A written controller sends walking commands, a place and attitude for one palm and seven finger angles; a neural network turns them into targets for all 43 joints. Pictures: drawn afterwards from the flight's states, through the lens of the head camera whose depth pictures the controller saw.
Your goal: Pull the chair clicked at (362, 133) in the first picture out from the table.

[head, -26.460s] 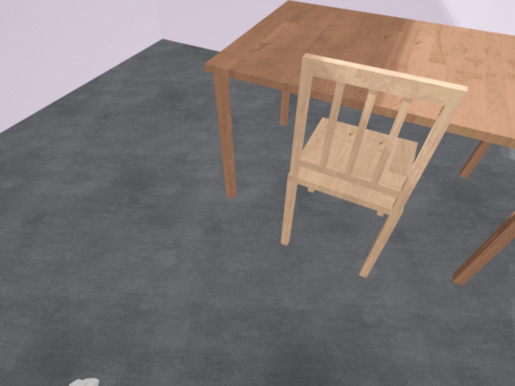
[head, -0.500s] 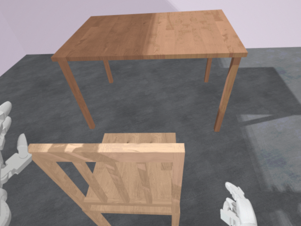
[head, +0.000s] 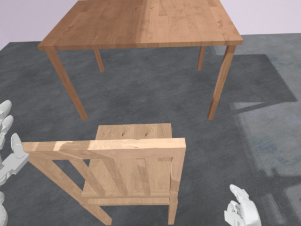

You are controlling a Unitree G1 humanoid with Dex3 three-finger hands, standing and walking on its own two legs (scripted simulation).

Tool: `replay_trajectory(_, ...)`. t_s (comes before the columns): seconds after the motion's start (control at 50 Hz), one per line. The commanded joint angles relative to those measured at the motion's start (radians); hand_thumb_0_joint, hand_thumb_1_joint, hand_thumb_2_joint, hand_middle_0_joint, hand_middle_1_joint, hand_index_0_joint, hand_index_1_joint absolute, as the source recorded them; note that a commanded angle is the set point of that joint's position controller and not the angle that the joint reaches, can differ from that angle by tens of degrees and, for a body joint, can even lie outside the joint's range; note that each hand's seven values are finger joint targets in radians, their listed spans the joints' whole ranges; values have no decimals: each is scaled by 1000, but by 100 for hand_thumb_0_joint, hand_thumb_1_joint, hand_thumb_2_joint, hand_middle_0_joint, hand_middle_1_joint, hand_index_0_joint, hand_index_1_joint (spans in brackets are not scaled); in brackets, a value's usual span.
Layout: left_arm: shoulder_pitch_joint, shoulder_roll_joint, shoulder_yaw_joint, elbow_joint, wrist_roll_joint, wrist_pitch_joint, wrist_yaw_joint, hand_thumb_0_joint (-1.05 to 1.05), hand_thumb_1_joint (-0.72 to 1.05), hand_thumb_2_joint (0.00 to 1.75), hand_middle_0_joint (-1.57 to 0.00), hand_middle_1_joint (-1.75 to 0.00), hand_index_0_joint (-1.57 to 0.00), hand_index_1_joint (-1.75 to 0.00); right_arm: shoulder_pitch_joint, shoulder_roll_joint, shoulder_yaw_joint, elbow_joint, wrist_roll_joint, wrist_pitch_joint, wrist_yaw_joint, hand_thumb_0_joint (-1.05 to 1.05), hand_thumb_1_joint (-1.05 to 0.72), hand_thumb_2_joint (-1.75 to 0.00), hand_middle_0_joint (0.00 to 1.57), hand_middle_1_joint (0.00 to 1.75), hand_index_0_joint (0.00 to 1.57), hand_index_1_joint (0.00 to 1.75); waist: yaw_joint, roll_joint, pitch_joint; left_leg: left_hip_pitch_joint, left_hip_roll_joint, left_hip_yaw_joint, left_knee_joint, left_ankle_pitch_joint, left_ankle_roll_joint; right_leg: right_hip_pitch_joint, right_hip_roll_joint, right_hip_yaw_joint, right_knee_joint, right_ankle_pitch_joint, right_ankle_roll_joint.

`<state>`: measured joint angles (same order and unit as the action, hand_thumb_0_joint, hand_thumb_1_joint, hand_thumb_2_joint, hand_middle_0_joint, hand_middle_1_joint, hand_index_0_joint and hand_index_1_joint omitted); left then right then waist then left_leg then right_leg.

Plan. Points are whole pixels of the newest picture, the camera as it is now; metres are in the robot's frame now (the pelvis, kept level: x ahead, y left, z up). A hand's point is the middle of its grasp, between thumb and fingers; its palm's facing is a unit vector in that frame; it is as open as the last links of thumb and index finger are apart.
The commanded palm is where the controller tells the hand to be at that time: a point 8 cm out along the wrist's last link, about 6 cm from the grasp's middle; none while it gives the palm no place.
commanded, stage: step back with the hand held close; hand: left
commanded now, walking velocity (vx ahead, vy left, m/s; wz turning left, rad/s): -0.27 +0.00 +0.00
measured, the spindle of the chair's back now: (117, 177) +0.27 +0.15 -0.08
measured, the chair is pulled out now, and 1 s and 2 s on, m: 0.65 0.65 0.65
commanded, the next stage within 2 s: stop stepping back and stand still in 1.50 s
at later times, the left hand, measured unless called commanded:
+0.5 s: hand (1, 196) +0.13 +0.27 +0.16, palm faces +0.44 -0.77 -0.47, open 7.4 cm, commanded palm +0.07 +0.31 +0.18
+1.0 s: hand out of the picture +0.09 +0.28 +0.16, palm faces +0.43 -0.76 -0.48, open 7.4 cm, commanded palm +0.02 +0.32 +0.18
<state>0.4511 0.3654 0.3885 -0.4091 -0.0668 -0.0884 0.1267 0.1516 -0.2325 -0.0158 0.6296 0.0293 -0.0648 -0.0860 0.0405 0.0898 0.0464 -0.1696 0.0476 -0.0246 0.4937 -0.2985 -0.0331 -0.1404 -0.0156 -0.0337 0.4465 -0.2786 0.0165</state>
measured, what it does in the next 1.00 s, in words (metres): shifts its weight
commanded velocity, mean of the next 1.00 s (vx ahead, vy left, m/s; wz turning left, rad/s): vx -0.32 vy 0.00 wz -0.01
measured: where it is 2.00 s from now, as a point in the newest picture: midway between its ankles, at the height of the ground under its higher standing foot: outside the picture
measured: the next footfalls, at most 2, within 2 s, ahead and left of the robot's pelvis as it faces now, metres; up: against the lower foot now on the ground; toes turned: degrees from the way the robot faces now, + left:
right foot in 1.18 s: -0.08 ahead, -0.13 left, +0.00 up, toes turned -1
left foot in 1.50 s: -0.17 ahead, +0.11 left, +0.00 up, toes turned -2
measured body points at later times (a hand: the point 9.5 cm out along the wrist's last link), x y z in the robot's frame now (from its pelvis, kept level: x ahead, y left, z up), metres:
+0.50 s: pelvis -0.06 +0.01 -0.01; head -0.04 +0.01 +0.44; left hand +0.10 +0.31 +0.18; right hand +0.12 -0.22 -0.10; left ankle -0.02 +0.14 -0.74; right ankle -0.02 -0.13 -0.74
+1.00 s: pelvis -0.11 +0.02 -0.02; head -0.08 +0.03 +0.43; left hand +0.06 +0.31 +0.19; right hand +0.06 -0.23 -0.10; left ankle -0.02 +0.14 -0.74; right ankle -0.05 -0.13 -0.74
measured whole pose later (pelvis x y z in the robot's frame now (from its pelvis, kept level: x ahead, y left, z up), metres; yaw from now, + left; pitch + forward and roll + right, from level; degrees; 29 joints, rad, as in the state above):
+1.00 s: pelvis -0.11 +0.02 -0.02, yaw +1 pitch +1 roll -2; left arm 0.56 0.43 0.45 -0.60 -0.05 -0.20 0.17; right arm 0.18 -0.21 -0.03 0.65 0.00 -0.10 -0.08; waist 0.00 0.02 0.05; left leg -0.49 0.03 -0.06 0.66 -0.20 -0.01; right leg -0.39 -0.01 -0.03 0.61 -0.22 0.03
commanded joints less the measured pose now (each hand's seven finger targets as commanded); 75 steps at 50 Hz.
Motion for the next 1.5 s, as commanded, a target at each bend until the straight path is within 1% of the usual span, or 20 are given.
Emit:
replay_trajectory(0.0, 101, 170, 118, -198, 9, -77, 15, 0, 90, 90, -20, -30, -20, -30, -105, -105, -43, -181, -4, -8, 0, 0, -90, -90, 20, 30, 20, 30, -22, -44, -164, 36, 47, -24, -32, 443, 61, 33, -101, 62, -25, 485, -31)
replay_trajectory(0.16, 139, 227, 161, -330, 9, -81, 41, 0, 90, 90, -20, -30, -20, -30, -108, -90, -49, -203, 0, 11, -15, 0, -90, -90, 20, 30, 20, 30, -21, -12, -228, 24, 107, -60, -55, 553, 71, -1, -80, 23, 46, 328, -13)
replay_trajectory(0.32, 114, 238, 171, -352, 10, -90, 59, 0, 90, 90, -20, -30, -20, -30, -74, -97, -48, -175, -5, -36, -23, 0, -90, -90, 20, 30, 20, 30, -24, 71, -183, -138, 125, -91, -60, 292, 82, -12, -77, 33, 57, 162, -18)
replay_trajectory(0.42, 81, 225, 148, -282, 7, -78, 64, 0, 90, 90, -20, -30, -20, -30, -46, -88, -53, -164, -3, -29, -21, 0, -90, -90, 20, 30, 20, 30, -46, -167, -132, -110, 1, -30, 139, -10, 32, -206, -206, 196, -126, 114, -100)
replay_trajectory(0.48, 41, 236, 151, -296, 15, -84, 72, 0, 90, 90, -20, -30, -20, -30, -64, -87, -37, -172, -8, -29, -21, 0, -90, -90, 20, 30, 20, 30, -46, -193, -98, -83, -2, -47, 178, -75, 38, -332, -219, 161, -148, -107, -102)
replay_trajectory(0.58, 67, 229, 179, -342, 34, -117, 76, 0, 90, 90, -20, -30, -20, -30, -82, -116, -31, -220, 0, -62, -33, 0, -90, -90, 20, 30, 20, 30, -33, 163, -87, -467, 181, -255, -273, -418, 119, -1, -5, 12, 209, -139, -3)
replay_trajectory(0.64, 81, 224, 166, -356, 30, -131, 68, 0, 90, 90, -20, -30, -20, -30, -54, -102, -31, -208, -1, -84, -27, 0, -90, -90, 20, 30, 20, 30, -29, 96, -102, -393, 145, -193, -147, -185, 112, -11, -27, 28, 153, 23, -9)
replay_trajectory(0.74, 92, 222, 181, -367, 30, -153, 57, 0, 90, 90, -20, -30, -20, -30, -37, -114, -42, -188, -9, -109, -15, 0, -90, -90, 20, 30, 20, 30, -33, 56, -124, -423, 119, -150, -93, -256, 96, -16, -38, 67, 128, 15, -23)
replay_trajectory(0.84, 91, 251, 200, -355, 16, -162, 67, 0, 90, 90, -20, -30, -20, -30, -22, -89, -47, -149, -24, -100, -8, 0, -90, -90, 20, 30, 20, 30, -48, -133, -150, -211, 1, -62, 180, -135, 37, -261, -200, 234, -95, -25, -119)
replay_trajectory(0.9, 77, 262, 211, -357, 20, -167, 74, 0, 90, 90, -20, -30, -20, -30, -38, -83, -47, -131, -28, -91, -6, 0, -90, -90, 20, 30, 20, 30, -49, -173, -182, -144, 0, -71, 211, -16, 36, -276, -220, 191, -72, 88, -122)
replay_trajectory(0.96, 102, 261, 222, -352, 14, -175, 69, 0, 90, 90, -20, -30, -20, -30, -64, -97, -52, -146, -20, -91, -16, 0, -90, -90, 20, 30, 20, 30, -43, -65, -161, -215, 77, -153, 17, -49, 62, -239, -106, 112, 23, -34, -65)
replay_trajectory(1.02, 88, 259, 241, -342, 32, -194, 67, 0, 90, 90, -20, -30, -20, -30, -85, -131, -52, -167, -14, -115, -27, 0, -90, -90, 20, 30, 20, 30, -42, 209, -93, -549, 229, -300, -266, -404, 143, -9, 26, 29, 293, -142, -11)
replay_trajectory(1.16, 72, 239, 196, -394, 15, -240, 32, 0, 90, 90, -20, -30, -20, -30, -30, -112, -44, -105, -38, -174, 1, 0, -90, -90, 20, 30, 20, 30, -27, 174, -170, -219, 220, -243, -101, 194, 154, -82, 11, 29, 95, -63, -18)
replay_trajectory(1.2, 78, 239, 201, -399, 11, -246, 22, 0, 90, 90, -20, -30, -20, -30, -30, -119, -59, -118, -31, -179, 5, 0, -90, -90, 20, 30, 20, 30, -18, 110, -200, -260, 184, -192, -62, 22, 117, -31, 11, 17, 82, -34, -36)
replay_trajectory(1.24, 120, 249, 211, -385, 2, -239, 19, 0, 90, 90, -20, -30, -20, -30, -32, -105, -59, -134, -22, -164, 6, 0, -90, -90, 20, 30, 20, 30, -30, 28, -173, -292, 96, -111, 27, -189, 73, -98, -54, 78, 0, -67, -75)
replay_trajectory(1.28, 87, 301, 228, -361, 3, -227, 42, 0, 90, 90, -20, -30, -20, -30, -35, -84, -66, -124, -20, -142, 5, 0, -90, -90, 20, 30, 20, 30, -36, -216, -139, -202, -59, -5, 477, -186, -10, -385, -334, 430, -261, -297, -210)
replay_trajectory(1.32, 57, 292, 237, -305, 19, -195, 59, 0, 90, 90, -20, -30, -20, -30, -61, -47, -54, -89, -42, -108, 12, 0, -90, -90, 20, 30, 20, 30, -39, -242, -171, -278, -63, -49, 728, -195, 1, -291, -399, 387, -233, 69, -264)
replay_trajectory(1.36, 79, 252, 230, -255, 21, -190, 63, 0, 90, 90, -20, -30, -20, -30, -91, -15, -23, -113, -35, -95, -1, 0, -90, -90, 20, 30, 20, 30, -49, -248, -129, -294, -17, -62, 518, -213, 7, -188, -293, 204, -105, 343, -184)
replay_trajectory(1.44, 109, 218, 181, -292, 29, -202, 63, 0, 90, 90, -20, -30, -20, -30, -45, -50, -32, -115, -29, -80, -13, 0, -90, -90, 20, 30, 20, 30, -56, -190, -162, -145, -12, 37, -107, 66, 26, -32, -190, 108, 58, 481, -71)
replay_trajectory(1.48, 91, 231, 180, -382, 32, -224, 57, 0, 90, 90, -20, -30, -20, -30, -41, -100, -72, -134, -21, -97, -2, 0, -90, -90, 20, 30, 20, 30, -36, 13, -191, -43, 208, -127, -126, 579, 99, -122, -68, 45, 210, 235, 0)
